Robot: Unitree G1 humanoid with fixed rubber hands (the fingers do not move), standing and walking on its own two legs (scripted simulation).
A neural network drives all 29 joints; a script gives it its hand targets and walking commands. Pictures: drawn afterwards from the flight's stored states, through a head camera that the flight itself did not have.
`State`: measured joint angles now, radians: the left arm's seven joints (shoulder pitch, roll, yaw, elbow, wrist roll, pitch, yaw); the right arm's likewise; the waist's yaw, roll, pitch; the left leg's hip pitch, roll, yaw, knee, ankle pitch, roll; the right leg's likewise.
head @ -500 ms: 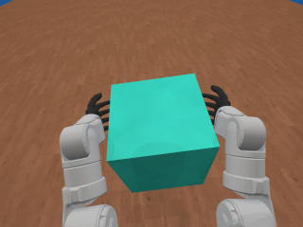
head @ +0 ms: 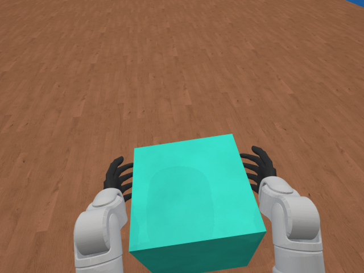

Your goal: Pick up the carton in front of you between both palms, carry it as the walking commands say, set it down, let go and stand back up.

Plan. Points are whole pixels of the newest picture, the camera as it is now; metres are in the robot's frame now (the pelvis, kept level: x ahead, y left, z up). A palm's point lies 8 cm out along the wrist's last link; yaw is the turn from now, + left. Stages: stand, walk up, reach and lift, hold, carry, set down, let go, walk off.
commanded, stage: carry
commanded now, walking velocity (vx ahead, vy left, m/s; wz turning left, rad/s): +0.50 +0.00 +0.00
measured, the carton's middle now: (193, 210) +0.27 +0.00 +0.01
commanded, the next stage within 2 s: none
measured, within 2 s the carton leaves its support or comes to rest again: neither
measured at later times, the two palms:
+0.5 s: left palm (146, 101) +0.57 +0.11 +0.09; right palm (247, 96) +0.58 -0.19 +0.09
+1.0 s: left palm (143, 52) +0.90 +0.15 +0.09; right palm (218, 46) +0.90 -0.15 +0.10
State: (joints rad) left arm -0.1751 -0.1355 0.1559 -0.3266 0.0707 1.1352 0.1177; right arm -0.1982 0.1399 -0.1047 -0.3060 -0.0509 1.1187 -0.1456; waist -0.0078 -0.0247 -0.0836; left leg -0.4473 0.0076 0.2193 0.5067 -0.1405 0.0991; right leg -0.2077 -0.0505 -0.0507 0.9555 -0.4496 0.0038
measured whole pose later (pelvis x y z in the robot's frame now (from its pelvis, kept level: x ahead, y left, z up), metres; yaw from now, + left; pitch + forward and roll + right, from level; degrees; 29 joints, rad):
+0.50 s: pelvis +0.34 -0.05 -0.01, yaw +3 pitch +2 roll -1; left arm -0.04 -0.13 0.05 -0.45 0.06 1.24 0.14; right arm -0.02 0.13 -0.07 -0.49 -0.05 1.23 -0.14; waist 0.01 0.05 -0.14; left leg -0.10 0.09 0.06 0.91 -0.47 -0.02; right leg -0.50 -0.05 -0.24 0.59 -0.14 -0.10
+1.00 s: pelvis +0.67 +0.00 -0.01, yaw +1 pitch +2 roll +1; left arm 0.02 -0.13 0.04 -0.55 0.05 1.23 0.14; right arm 0.02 0.13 -0.03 -0.56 -0.04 1.21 -0.14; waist 0.00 -0.04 -0.14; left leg -0.49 0.05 0.23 0.50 -0.06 0.05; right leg 0.10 -0.09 -0.17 0.43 -0.51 0.05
